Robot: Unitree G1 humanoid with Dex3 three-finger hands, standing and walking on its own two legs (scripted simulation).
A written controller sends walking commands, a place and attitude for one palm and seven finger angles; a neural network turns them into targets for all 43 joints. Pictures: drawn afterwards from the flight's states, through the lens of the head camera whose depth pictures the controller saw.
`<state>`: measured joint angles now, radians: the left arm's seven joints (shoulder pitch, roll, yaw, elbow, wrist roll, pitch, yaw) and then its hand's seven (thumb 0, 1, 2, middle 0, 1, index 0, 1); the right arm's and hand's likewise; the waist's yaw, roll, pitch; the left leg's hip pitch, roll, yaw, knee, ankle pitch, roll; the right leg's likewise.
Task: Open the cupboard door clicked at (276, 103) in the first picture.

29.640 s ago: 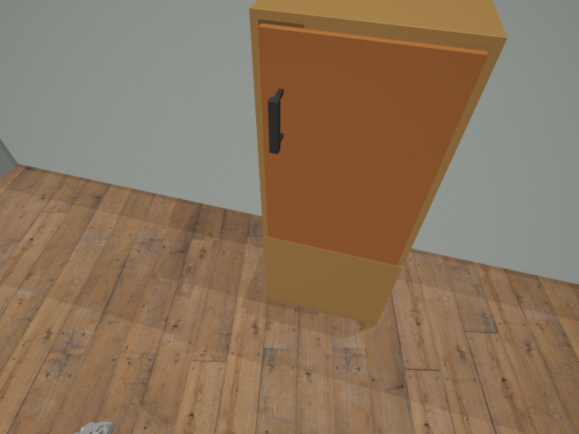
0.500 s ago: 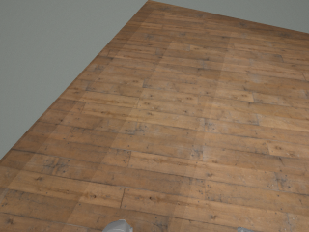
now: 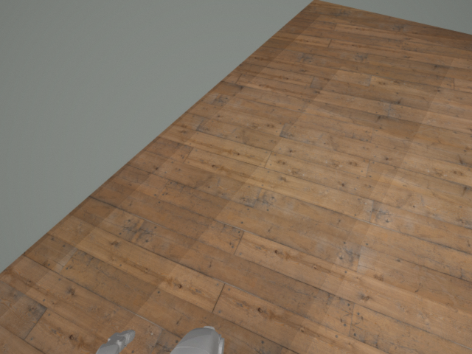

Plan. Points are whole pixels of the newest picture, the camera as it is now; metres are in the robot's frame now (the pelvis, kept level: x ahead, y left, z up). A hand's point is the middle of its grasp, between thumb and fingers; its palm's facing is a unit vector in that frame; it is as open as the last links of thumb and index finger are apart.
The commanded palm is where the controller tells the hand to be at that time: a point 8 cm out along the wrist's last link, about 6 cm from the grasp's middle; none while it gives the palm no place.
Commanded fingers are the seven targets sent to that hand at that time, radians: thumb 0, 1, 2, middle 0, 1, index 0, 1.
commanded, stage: turn to face it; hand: left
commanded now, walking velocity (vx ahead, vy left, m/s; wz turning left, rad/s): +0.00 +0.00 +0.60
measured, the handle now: out of the picture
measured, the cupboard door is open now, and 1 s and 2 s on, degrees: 45 45 45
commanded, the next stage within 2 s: none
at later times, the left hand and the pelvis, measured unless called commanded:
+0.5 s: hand out of the picture -0.01 +0.25 -0.17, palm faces +0.36 -0.90 -0.26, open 7.4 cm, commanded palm none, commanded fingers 0.00 0.90 0.90 -0.20 -0.30 -0.20 -0.30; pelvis +0.00 +0.02 +0.00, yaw +19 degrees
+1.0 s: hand out of the picture -0.02 +0.17 -0.15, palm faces +0.59 -0.77 -0.25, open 7.4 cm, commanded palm none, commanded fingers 0.00 0.90 0.90 -0.20 -0.30 -0.20 -0.30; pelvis +0.03 -0.03 +0.01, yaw +38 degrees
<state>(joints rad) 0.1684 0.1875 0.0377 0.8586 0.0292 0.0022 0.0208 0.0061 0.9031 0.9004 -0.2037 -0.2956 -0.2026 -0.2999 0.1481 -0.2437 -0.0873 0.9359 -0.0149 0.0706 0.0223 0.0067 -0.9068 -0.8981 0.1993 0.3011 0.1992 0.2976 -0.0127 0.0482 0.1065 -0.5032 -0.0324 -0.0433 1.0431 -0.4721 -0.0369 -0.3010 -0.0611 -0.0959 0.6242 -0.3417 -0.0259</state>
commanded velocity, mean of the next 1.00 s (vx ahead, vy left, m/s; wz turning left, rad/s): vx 0.00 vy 0.00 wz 0.60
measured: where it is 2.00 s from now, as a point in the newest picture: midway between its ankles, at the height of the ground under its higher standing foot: outside the picture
